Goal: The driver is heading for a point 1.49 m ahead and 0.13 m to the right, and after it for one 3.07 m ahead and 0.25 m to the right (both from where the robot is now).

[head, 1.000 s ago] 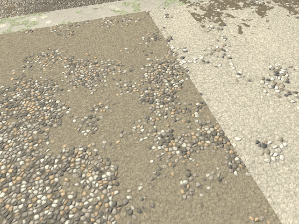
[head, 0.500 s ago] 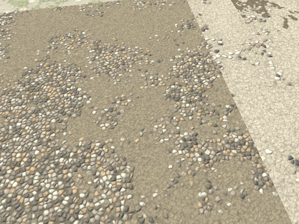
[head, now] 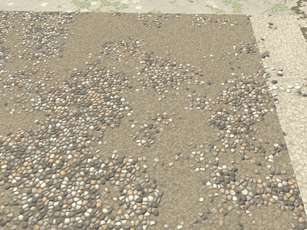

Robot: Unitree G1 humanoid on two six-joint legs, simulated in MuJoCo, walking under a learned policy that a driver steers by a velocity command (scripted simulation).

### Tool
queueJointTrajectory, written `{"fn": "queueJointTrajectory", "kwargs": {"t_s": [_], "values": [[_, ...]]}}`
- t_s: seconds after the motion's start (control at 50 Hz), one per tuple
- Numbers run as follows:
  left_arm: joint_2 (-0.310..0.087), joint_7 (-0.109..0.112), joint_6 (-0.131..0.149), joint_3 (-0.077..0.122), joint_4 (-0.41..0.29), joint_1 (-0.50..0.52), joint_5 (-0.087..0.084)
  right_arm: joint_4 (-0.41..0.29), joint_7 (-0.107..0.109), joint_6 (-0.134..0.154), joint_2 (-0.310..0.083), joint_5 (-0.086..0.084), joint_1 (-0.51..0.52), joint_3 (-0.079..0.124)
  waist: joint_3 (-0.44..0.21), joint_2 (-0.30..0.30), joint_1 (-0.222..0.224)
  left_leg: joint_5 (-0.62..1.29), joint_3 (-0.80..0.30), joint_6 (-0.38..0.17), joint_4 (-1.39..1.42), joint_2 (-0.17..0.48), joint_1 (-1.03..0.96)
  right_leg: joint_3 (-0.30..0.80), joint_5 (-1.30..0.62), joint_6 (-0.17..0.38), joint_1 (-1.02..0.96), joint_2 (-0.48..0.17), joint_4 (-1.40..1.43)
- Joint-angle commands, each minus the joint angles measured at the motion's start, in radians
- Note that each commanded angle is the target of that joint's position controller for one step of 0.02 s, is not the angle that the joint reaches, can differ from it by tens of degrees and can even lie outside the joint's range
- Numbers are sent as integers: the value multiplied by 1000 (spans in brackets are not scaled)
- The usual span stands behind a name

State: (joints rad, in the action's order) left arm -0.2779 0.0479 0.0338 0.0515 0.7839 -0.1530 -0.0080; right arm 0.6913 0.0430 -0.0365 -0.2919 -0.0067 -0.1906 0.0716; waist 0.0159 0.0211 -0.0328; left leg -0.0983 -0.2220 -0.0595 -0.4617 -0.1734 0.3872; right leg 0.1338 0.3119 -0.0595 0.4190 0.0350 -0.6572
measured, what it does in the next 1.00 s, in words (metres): walks ahead: right foot, then left foot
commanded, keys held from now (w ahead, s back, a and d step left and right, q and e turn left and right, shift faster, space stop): q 0.06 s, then w+q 0.02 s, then w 0.28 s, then no key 0.20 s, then e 0.28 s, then w+e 0.16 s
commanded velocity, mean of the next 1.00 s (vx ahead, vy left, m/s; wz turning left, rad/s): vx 0.17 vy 0.00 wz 0.04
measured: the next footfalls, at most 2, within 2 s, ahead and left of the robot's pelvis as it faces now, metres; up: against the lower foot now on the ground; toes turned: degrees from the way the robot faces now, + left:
right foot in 0.04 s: +0.07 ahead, -0.13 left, +0.00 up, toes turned +9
left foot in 0.50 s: +0.15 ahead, +0.14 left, +0.00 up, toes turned +9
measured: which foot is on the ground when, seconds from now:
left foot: down 0.00-0.04, up 0.06-0.48, down 0.50-1.00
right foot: up 0.00-0.02, down 0.04-0.50, up 0.52-1.00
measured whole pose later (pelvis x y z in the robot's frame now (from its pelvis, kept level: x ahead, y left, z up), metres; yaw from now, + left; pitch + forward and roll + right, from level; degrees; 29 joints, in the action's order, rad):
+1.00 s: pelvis +0.17 +0.03 +0.00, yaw -2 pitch +2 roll +2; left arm -0.28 -0.03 -0.03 0.06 0.64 -0.16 -0.02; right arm 0.77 0.00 0.02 -0.31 -0.02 -0.21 0.08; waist 0.02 0.01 -0.03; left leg -0.31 0.19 -0.01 -0.40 0.03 0.12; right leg -0.05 0.35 0.02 0.38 -0.05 -0.66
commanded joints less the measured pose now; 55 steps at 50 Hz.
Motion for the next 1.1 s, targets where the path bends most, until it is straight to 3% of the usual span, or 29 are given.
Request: {"fn": "queueJointTrajectory", "kwargs": {"t_s": [0.02,0.04,0.06,0.08,0.1,0.14,0.16,0.24,0.3,0.38,0.42,0.44,0.48,0.5,0.52,0.54,0.56,0.62,0.66,0.74,0.8,0.84,0.94,0.98,1.02,1.04,1.06,1.08,1.1], "values": [[-108,-13,26,34,-44,-88,-12,-89,7,-3,-141,-14,31,36,-112,124,61,-152,-332,-101,114,228,-104,-40,-94,34,-166,3,248],[-151,-13,25,48,-39,-118,-3,-90,7,-5,-112,-20,2,28,-130,72,60,-258,-283,-53,36,175,-22,10,-138,69,-296,-96,319],[-228,-7,14,62,-59,-90,25,-98,3,-4,-59,-22,-41,17,-126,-161,13,-417,-97,5,-202,46,147,232,-183,175,-388,-320,355],[-231,-14,11,67,-66,-80,66,-132,-4,14,-123,-16,-6,39,-98,-327,23,-501,19,37,-412,2,284,419,-175,295,-313,-432,417],[-174,-12,17,53,-98,-29,57,-115,-8,22,-186,0,-20,55,-83,-228,13,-406,14,58,-543,76,301,370,-46,294,-299,-416,421],[-119,-4,19,37,-109,-9,13,-63,-11,14,-133,8,-71,46,-72,-162,10,-274,55,85,-647,83,319,232,127,211,-316,-288,421],[-111,-2,20,31,-100,-33,2,-58,-17,15,-106,11,-81,37,-48,-160,23,-244,67,96,-705,93,351,212,137,214,-322,-280,434],[-118,-12,37,30,-63,-157,10,-80,-33,56,-59,-4,6,14,15,-158,84,-160,139,106,-594,147,393,147,139,239,-362,-254,498],[-149,-20,44,38,-57,-176,3,-101,-41,83,-40,-4,73,1,24,-164,105,-121,203,105,-393,197,316,108,41,250,-361,-259,514],[-179,-37,44,46,-41,-205,-7,-109,-54,104,-34,-16,106,-7,44,-185,121,-157,254,78,-185,183,121,52,-33,258,-272,-260,497],[-176,-45,34,44,-30,-216,-11,-112,-57,108,-40,-17,95,-6,41,-186,106,-146,257,57,-107,170,41,54,-149,260,-266,-272,450],[-175,-46,28,43,-31,-196,-18,-103,-58,109,-44,-16,57,-2,20,-183,69,-80,258,41,-29,161,-40,50,-213,242,-255,-270,409],[-128,-46,25,25,-31,-187,-13,-73,-48,102,-79,-9,-45,15,-62,-146,11,18,228,9,80,169,-277,2,-291,172,-203,-216,283],[-64,-48,31,2,-49,-175,12,-72,-36,95,-129,6,-130,25,-170,-42,-23,199,74,-27,62,317,-470,-72,-164,105,-111,-145,88],[6,-47,45,-23,-74,-243,34,-77,-28,77,-231,21,-154,43,-224,241,10,463,-169,-165,41,534,-643,-163,194,32,146,-44,-163],[-81,-39,44,0,-71,-215,13,-46,-34,72,-186,14,-214,39,-225,223,-39,408,-260,-259,101,584,-565,-111,342,3,213,-54,-337],[-143,-38,35,19,-67,-190,-2,-47,-43,78,-150,8,-175,24,-154,150,-26,375,-196,-241,112,539,-500,-88,318,4,239,-84,-437],[-102,-27,-11,20,-30,-199,2,-59,-55,94,-56,10,0,-7,-75,90,47,410,34,-154,163,426,-308,-69,130,-1,143,-132,-379],[-67,-23,-24,16,-17,-220,0,-41,-49,105,-45,32,28,-8,-70,103,71,485,135,-152,179,385,-222,-80,31,-10,39,-110,-321],[-69,-24,-34,16,-83,-121,-1,-17,-23,86,-116,23,22,17,-56,102,43,485,172,-180,182,425,-248,-101,-12,-11,66,-102,-222],[-75,-35,-50,21,-129,-66,-5,-6,-14,63,-131,14,12,25,-45,72,24,376,159,-202,193,473,-287,-102,6,-5,109,-117,-204],[-76,-43,-59,24,-154,-38,-4,-5,-15,53,-139,10,26,29,-34,61,19,330,168,-203,190,485,-296,-113,18,2,112,-120,-180],[-70,-71,-54,22,-222,53,-19,15,-34,64,-178,-12,-17,44,-6,57,-23,-113,143,-177,242,513,-357,-156,65,66,119,-115,-58],[-73,-81,-41,24,-231,47,-20,24,-43,70,-193,-23,-17,50,-5,54,-7,-118,174,-148,204,501,-360,-195,55,101,58,-89,41],[-100,-79,-31,43,-195,-69,-14,25,-45,73,-188,-35,10,48,-52,42,61,-14,271,-91,46,439,-264,-248,-40,141,-176,-20,186],[-167,-69,-30,76,-158,-214,-19,16,-44,81,-141,-22,31,32,-129,-26,121,59,362,-33,-187,374,-122,-156,-71,188,-409,-54,202],[-320,-54,-23,114,-160,-324,-19,-68,-47,100,-65,19,86,5,-160,-307,142,-242,440,75,-591,200,291,340,-91,360,-666,-318,278],[-277,-63,1,95,-181,-332,-16,-82,-57,131,-84,14,142,6,-183,-261,169,-506,213,84,-760,141,502,585,-48,468,-716,-404,398],[-207,-67,18,72,-186,-290,-10,-84,-76,148,-135,-21,135,18,-113,-202,140,-450,158,62,-783,201,553,484,-56,438,-682,-392,402]]}}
